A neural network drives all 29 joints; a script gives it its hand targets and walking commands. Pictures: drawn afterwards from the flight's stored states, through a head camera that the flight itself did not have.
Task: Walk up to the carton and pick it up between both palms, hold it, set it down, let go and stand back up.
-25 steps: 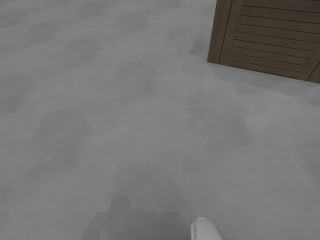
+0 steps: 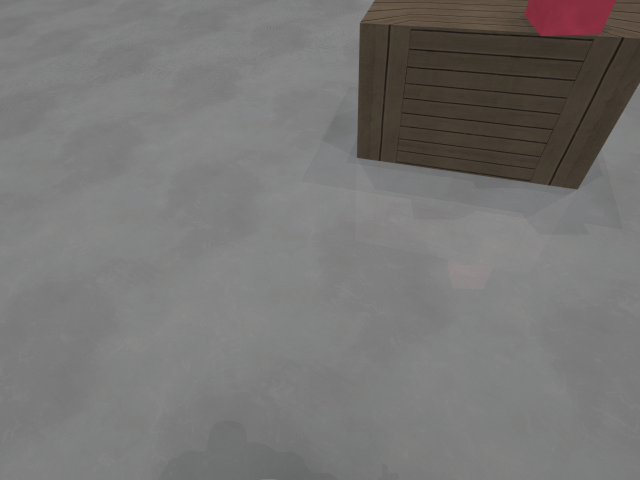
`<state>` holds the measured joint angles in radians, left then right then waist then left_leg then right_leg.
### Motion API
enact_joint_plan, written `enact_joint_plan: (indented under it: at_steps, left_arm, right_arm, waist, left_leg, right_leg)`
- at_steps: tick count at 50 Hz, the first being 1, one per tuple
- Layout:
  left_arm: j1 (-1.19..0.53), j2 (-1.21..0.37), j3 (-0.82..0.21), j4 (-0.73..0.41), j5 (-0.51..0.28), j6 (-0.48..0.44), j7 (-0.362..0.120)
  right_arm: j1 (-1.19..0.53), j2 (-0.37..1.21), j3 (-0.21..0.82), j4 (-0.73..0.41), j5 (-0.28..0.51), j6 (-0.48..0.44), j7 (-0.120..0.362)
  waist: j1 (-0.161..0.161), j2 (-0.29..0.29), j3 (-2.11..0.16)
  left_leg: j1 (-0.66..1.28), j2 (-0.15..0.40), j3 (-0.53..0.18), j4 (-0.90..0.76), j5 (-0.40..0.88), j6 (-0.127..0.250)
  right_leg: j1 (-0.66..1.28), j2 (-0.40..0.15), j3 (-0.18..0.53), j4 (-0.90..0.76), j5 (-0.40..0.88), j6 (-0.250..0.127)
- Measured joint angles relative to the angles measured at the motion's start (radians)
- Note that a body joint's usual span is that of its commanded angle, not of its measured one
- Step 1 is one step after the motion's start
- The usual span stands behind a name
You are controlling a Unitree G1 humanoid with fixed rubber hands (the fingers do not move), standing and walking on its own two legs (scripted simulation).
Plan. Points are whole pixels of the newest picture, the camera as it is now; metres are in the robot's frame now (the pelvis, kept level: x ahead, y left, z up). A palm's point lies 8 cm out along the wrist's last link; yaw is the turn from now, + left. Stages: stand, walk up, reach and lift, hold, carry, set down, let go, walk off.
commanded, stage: walk up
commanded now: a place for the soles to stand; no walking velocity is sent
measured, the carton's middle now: out of the picture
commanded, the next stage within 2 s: none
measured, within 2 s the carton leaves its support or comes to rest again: neither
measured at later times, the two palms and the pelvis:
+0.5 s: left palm (184, 340) +0.36 +0.26 -0.12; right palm (573, 457) +0.18 -0.33 -0.16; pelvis +0.20 -0.02 -0.03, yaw -8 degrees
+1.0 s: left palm (228, 267) +0.52 +0.22 -0.13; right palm (554, 280) +0.46 -0.40 -0.12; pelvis +0.44 -0.08 -0.01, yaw -8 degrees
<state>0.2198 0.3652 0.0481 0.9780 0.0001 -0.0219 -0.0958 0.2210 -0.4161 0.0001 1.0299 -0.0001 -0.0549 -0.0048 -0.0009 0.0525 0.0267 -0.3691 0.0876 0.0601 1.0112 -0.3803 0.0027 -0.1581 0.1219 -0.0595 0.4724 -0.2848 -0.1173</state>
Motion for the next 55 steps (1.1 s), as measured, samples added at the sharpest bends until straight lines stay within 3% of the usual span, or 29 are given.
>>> enact_joint_plan:
  at_steps: [10,12,15,18,20,24,26,27,29,31,34,41,47,51,52,55]
  left_arm:
    - [0.057,0.000,0.000,0.000,0.000,0.000,0.002]
    - [0.063,-0.001,0.000,0.001,0.000,0.001,0.006]
    - [0.053,-0.001,0.000,0.000,0.000,0.001,0.007]
    - [-0.003,0.000,0.000,-0.001,0.000,-0.001,0.011]
    - [-0.043,0.000,0.000,-0.007,0.000,-0.003,0.011]
    - [-0.114,0.001,-0.001,-0.016,0.000,-0.004,0.004]
    - [-0.135,0.001,-0.001,-0.015,0.000,-0.007,-0.003]
    - [-0.139,-0.001,0.000,-0.015,0.000,-0.011,-0.006]
    - [-0.142,0.002,0.000,-0.017,0.000,-0.028,-0.007]
    - [-0.135,0.002,0.000,-0.016,0.000,-0.031,-0.007]
    - [-0.106,0.002,0.000,-0.016,0.000,-0.031,-0.005]
    - [-0.028,0.001,0.000,-0.016,0.000,-0.031,-0.002]
    - [0.026,0.001,0.000,-0.016,0.000,-0.031,0.000]
    - [0.045,0.001,0.000,-0.016,0.000,-0.029,0.010]
    - [0.045,0.002,0.000,-0.015,0.000,-0.024,0.016]
    - [0.037,0.002,0.000,-0.016,0.000,-0.017,0.020]
  right_arm:
    - [-0.019,0.000,0.000,-0.008,0.000,-0.033,0.000]
    - [-0.024,0.002,0.000,-0.027,0.000,-0.054,0.000]
    - [-0.011,0.003,0.000,-0.040,0.000,-0.076,-0.003]
    - [0.035,0.003,0.000,-0.040,0.000,-0.078,-0.007]
    - [0.060,0.003,0.000,-0.033,0.000,-0.076,-0.007]
    - [0.084,0.003,0.000,-0.030,0.000,-0.068,-0.007]
    - [0.087,0.003,0.000,-0.023,0.000,-0.066,-0.007]
    - [0.086,0.004,0.000,-0.016,0.000,-0.062,-0.007]
    - [0.078,0.010,0.000,-0.014,0.000,-0.055,-0.007]
    - [0.053,0.011,0.000,-0.016,0.000,-0.057,-0.007]
    - [0.012,0.010,0.000,-0.021,0.000,-0.054,-0.007]
    - [-0.023,0.009,0.000,-0.046,0.000,-0.038,0.003]
    - [-0.026,0.008,0.000,-0.047,0.000,-0.023,0.005]
    - [-0.034,0.007,0.000,-0.056,0.000,-0.041,0.005]
    - [-0.041,0.012,0.000,-0.058,0.000,-0.052,0.005]
    - [-0.030,0.020,0.000,-0.069,0.000,-0.078,0.004]
  waist:
    - [-0.001,0.000,0.013]
    - [-0.003,-0.013,0.017]
    - [-0.003,-0.036,0.003]
    - [-0.002,-0.038,-0.002]
    - [-0.001,-0.043,-0.002]
    - [-0.001,-0.059,0.000]
    - [-0.001,-0.055,-0.004]
    - [-0.001,-0.036,-0.011]
    - [0.001,-0.011,-0.004]
    - [0.001,-0.015,0.022]
    - [0.000,-0.014,0.051]
    - [-0.001,-0.014,0.075]
    - [-0.001,-0.013,0.085]
    - [-0.003,-0.012,0.077]
    - [-0.004,-0.028,0.083]
    - [-0.004,-0.066,0.071]
  left_leg:
    - [0.001,-0.012,-0.008,-0.259,-0.024,0.000]
    - [0.006,-0.022,0.011,-0.299,0.041,0.003]
    - [0.024,-0.031,0.063,-0.286,-0.013,0.008]
    - [0.060,-0.028,0.079,-0.286,-0.059,0.008]
    - [0.093,-0.029,0.092,-0.286,-0.087,0.008]
    - [0.169,-0.033,0.133,-0.286,-0.154,-0.004]
    - [0.218,-0.023,0.149,-0.286,-0.194,-0.011]
    - [0.234,-0.001,0.145,-0.277,-0.212,-0.013]
    - [0.230,0.044,0.112,-0.179,-0.194,-0.013]
    - [0.189,0.012,0.037,-0.023,-0.174,-0.013]
    - [0.119,-0.014,-0.001,0.073,-0.101,-0.013]
    - [-0.006,0.004,-0.004,0.059,-0.032,-0.013]
    - [-0.016,0.022,-0.005,-0.086,-0.010,-0.013]
    - [-0.011,0.003,-0.006,-0.284,0.028,-0.012]
    - [-0.008,-0.008,0.007,-0.284,0.064,-0.001]
    - [0.007,-0.024,0.056,-0.260,0.002,0.014]
  right_leg:
    - [0.101,0.037,0.011,-0.004,-0.115,-0.015]
    - [0.041,0.025,0.028,0.143,-0.175,-0.010]
    - [-0.150,0.019,0.094,0.518,-0.178,-0.003]
    - [-0.320,-0.007,0.109,0.726,-0.163,-0.001]
    - [-0.401,-0.051,0.111,0.710,-0.133,-0.001]
    - [-0.473,-0.137,0.096,0.407,-0.065,-0.001]
    - [-0.469,-0.148,0.080,0.329,0.080,0.008]
    - [-0.457,-0.134,0.064,0.336,0.109,0.026]
    - [-0.410,-0.098,0.036,0.351,0.035,0.042]
    - [-0.350,-0.086,0.035,0.346,-0.015,0.042]
    - [-0.239,-0.072,0.032,0.268,-0.021,0.039]
    - [-0.023,-0.034,0.025,0.090,-0.032,0.028]
    - [0.110,-0.008,0.025,0.015,-0.089,0.028]
    - [0.111,-0.007,0.026,0.074,-0.172,0.030]
    - [0.074,-0.019,0.038,0.168,-0.201,0.030]
    - [-0.110,-0.023,0.119,0.533,-0.190,0.031]
